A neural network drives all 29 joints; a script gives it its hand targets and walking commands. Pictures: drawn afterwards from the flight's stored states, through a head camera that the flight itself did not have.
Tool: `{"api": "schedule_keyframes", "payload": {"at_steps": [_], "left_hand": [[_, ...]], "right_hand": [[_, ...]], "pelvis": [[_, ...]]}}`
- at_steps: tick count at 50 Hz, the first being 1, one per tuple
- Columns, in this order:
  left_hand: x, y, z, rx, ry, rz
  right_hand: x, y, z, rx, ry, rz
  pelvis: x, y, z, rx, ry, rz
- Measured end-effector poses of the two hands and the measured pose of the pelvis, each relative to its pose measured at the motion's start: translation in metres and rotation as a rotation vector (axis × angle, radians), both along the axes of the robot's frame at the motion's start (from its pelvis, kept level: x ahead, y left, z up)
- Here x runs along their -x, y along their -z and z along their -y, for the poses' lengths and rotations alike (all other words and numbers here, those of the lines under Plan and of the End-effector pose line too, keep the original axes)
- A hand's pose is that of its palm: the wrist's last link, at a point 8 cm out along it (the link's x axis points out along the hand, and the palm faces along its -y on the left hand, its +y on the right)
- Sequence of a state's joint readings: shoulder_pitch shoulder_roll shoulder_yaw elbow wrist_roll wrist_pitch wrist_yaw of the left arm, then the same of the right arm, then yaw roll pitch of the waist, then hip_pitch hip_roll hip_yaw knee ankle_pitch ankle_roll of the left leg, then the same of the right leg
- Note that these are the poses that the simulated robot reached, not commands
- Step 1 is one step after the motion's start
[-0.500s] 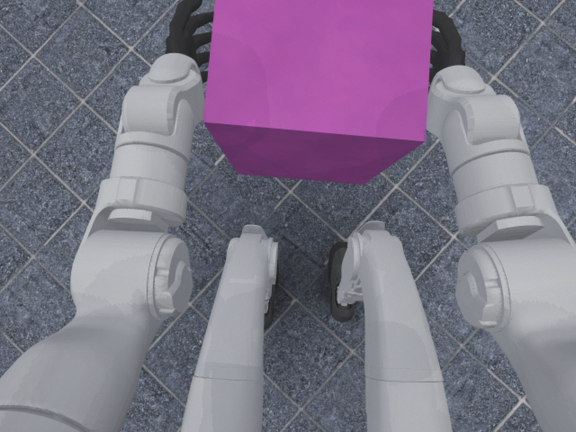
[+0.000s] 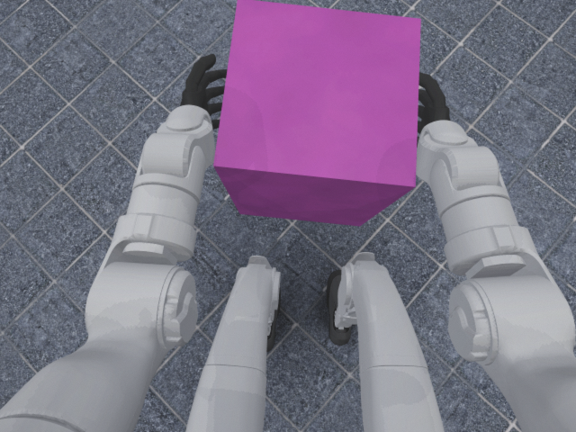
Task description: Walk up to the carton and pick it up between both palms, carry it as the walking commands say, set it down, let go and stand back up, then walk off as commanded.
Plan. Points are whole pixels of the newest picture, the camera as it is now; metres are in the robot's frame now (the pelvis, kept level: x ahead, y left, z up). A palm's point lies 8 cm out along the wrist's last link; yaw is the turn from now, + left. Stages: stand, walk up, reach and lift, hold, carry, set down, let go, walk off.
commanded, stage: reach and lift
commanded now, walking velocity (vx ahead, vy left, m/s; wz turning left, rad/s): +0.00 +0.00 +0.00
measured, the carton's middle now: (311, 136) +0.48 -0.01 -0.09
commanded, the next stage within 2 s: none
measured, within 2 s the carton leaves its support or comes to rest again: neither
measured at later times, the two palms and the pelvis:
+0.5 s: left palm (176, 102) +0.46 +0.14 +0.05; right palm (462, 121) +0.44 -0.16 +0.03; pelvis +0.01 +0.00 +0.06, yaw +0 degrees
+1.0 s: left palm (155, 84) +0.44 +0.13 +0.12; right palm (504, 111) +0.42 -0.17 +0.10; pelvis +0.02 -0.01 +0.09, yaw +0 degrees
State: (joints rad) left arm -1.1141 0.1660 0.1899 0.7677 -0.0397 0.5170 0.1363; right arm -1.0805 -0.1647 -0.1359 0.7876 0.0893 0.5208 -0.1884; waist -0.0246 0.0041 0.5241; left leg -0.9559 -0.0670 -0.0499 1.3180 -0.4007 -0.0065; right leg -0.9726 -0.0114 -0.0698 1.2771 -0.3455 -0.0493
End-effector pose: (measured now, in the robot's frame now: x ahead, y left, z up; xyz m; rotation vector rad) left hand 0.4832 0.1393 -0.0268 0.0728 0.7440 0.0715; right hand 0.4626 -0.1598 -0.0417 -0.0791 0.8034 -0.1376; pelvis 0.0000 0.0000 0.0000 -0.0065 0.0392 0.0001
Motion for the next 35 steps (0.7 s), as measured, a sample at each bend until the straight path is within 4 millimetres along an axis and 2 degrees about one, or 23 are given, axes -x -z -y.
{"api": "schedule_keyframes", "payload": {"at_steps": [16,35], "left_hand": [[0.019,-0.052,0.001,0.000,-0.007,0.012],[0.027,-0.106,0.004,-0.017,0.002,0.045]], "right_hand": [[0.018,-0.051,0.001,-0.007,0.002,0.010],[0.025,-0.102,0.004,-0.020,0.005,0.040]], "pelvis": [[-0.005,-0.038,0.002,-0.006,-0.005,0.093],[-0.017,-0.073,0.004,-0.017,-0.006,0.176]]}}
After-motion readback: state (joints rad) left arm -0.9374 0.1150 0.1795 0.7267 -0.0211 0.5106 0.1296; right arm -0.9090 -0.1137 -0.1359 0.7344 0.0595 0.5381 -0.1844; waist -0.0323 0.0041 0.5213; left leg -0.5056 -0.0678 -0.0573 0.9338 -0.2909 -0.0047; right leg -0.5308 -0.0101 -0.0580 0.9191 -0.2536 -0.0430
